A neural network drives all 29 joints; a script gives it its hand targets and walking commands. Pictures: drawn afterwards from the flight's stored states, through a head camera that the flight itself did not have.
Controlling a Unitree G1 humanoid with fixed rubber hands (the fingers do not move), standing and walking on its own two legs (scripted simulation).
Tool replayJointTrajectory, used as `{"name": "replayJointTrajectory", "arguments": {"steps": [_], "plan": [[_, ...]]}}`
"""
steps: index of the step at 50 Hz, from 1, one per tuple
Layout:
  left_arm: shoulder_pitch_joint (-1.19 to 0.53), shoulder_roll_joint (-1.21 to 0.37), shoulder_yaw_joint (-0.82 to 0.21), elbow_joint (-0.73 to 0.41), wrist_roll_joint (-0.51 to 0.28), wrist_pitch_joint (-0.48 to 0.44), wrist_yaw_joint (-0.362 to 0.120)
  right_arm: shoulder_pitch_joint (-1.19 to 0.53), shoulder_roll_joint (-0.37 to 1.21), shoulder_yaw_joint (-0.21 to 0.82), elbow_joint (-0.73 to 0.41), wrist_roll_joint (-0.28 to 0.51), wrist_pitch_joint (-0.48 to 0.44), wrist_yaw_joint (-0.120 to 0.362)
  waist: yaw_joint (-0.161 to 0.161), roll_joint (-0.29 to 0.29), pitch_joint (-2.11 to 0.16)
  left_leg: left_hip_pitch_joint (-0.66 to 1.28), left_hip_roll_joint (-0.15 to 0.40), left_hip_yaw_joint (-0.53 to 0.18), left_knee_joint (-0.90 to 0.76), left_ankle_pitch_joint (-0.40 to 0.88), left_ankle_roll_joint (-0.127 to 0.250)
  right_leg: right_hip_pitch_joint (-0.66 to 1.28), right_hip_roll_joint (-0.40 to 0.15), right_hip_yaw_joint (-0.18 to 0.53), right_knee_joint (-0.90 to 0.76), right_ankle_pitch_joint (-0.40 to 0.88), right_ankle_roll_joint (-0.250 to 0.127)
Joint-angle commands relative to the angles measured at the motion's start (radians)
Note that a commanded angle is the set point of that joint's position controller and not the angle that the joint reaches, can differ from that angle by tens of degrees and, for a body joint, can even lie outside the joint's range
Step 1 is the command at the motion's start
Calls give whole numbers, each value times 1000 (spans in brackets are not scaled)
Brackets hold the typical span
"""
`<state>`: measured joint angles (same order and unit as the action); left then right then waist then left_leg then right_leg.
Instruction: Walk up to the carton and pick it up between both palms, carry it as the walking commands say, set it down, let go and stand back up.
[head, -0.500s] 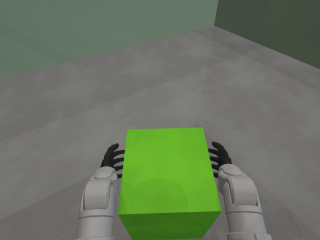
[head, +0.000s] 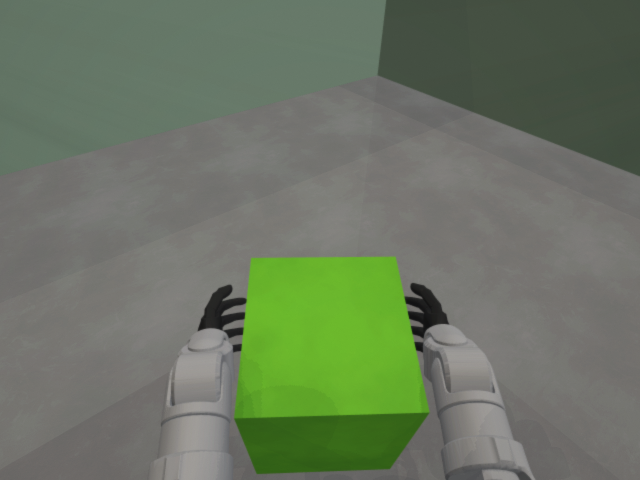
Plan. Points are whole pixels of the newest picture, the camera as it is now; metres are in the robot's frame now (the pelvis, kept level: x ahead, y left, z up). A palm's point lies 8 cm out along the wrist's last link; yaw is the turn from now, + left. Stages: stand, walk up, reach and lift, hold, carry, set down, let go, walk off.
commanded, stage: hold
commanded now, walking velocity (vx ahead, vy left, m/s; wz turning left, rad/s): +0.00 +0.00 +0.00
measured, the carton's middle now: (323, 368) +0.29 +0.03 -0.03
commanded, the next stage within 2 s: set down in 0.22 s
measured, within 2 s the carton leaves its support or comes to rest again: neither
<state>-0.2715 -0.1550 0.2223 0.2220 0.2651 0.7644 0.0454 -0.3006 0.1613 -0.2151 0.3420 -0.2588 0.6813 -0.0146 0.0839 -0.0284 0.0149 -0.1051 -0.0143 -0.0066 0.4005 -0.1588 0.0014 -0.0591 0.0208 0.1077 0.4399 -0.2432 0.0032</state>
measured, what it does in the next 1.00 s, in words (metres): stands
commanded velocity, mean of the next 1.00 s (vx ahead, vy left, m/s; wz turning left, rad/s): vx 0.00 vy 0.00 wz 0.00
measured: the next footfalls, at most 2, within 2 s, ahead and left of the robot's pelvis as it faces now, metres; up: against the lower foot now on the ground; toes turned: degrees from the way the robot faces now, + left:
none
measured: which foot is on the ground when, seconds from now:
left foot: down 0.00-1.00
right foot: down 0.00-1.00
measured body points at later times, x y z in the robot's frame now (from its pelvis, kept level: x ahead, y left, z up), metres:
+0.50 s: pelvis +0.00 -0.02 +0.00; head -0.03 -0.02 +0.45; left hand +0.28 +0.17 +0.01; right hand +0.33 -0.12 +0.01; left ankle +0.05 +0.12 -0.74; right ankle +0.01 -0.13 -0.74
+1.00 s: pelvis -0.01 -0.02 -0.03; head +0.08 -0.01 +0.41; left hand +0.29 +0.19 -0.08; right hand +0.35 -0.10 -0.08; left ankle +0.05 +0.12 -0.74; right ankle +0.01 -0.13 -0.74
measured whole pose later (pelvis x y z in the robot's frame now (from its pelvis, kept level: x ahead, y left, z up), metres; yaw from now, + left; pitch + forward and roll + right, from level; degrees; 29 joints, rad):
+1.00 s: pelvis -0.01 -0.02 -0.03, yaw +1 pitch +11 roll +0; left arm -0.39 -0.17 0.44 0.47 0.32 0.34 -0.01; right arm -0.47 0.19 -0.33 0.64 -0.33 0.28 -0.05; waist 0.12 -0.03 0.01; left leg -0.66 -0.01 -0.08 0.68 -0.22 -0.04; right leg -0.61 0.08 0.09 0.73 -0.31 -0.02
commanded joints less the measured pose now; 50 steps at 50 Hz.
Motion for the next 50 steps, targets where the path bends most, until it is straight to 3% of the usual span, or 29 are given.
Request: {"name": "replayJointTrajectory", "arguments": {"steps": [1, 11, 12, 13, 17, 33, 41, 50], "plan": [[-406, -1042, -520, -10, -247, -11, -211, -549, 883, 532, -72, 261, -44, 289, 25, 100, -202, 222, -21, -80, -79, 70, -28, -167, 68, -9, -109, 29, -57], [-413, -1062, -550, -47, -272, -25, -209, -522, 860, 513, -108, 243, -57, 286, -14, 66, -245, 288, -26, -84, -73, 84, -31, -210, 65, -4, -121, 20, -58], [-466, -1027, -483, 72, -219, -32, -210, -595, 869, 506, -33, 208, -52, 292, 18, 51, -172, 224, -25, -97, -78, 76, -26, -178, 70, -6, -127, -28, -62], [-471, -1036, -488, 74, -226, -46, -214, -593, 872, 493, -21, 205, -58, 296, -1, 51, -173, 216, -32, -92, -69, 42, -26, -179, 68, -3, -122, -47, -65], [-495, -1037, -465, 107, -217, -81, -230, -600, 912, 470, 36, 196, -88, 295, 5, 48, -229, 226, -47, -81, -40, 114, -20, -191, 66, -9, -105, -1, -56], [-578, -874, -289, 268, -102, -273, -269, -604, 977, 328, 263, 93, -252, 222, 36, -1, -295, 9, -79, -44, 113, 138, 11, -275, 52, 22, -12, 89, -20], [-592, -819, -287, 280, -80, -386, -264, -597, 964, 350, 300, 68, -363, 183, 50, 3, -413, -122, -88, -25, 207, 204, 8, -347, 67, 27, 84, 175, -12], [-640, -860, -315, 285, -80, -479, -249, -659, 931, 363, 343, 46, -463, 179, 36, 10, -546, -232, -92, -18, 314, 212, -14, -526, 104, -1, 209, 127, -18]]}}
